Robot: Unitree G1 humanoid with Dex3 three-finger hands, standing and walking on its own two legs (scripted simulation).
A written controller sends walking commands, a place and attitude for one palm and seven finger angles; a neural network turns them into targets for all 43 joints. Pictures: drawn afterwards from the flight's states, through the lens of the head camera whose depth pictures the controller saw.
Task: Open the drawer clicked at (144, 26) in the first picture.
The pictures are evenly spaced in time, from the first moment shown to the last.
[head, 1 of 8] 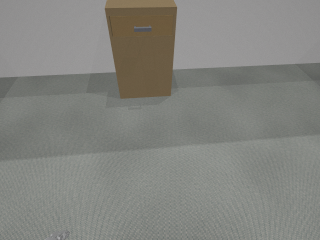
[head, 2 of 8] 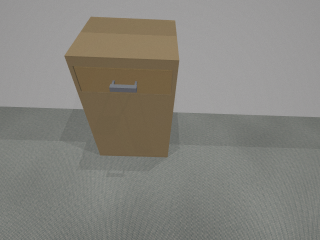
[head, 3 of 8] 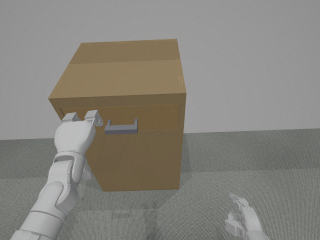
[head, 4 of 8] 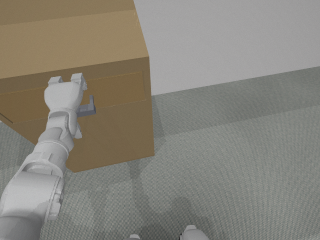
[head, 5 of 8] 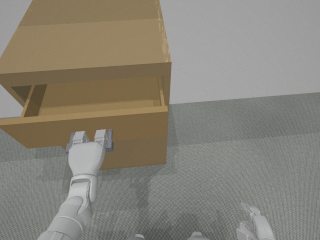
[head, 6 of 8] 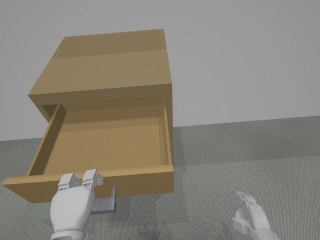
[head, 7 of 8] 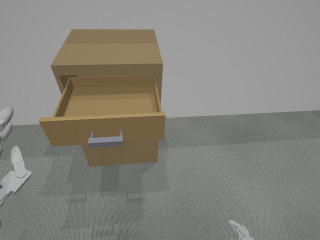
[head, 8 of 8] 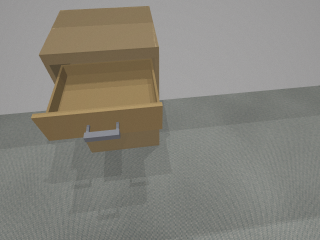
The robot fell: no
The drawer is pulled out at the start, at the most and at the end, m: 0.00 0.30 0.30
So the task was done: yes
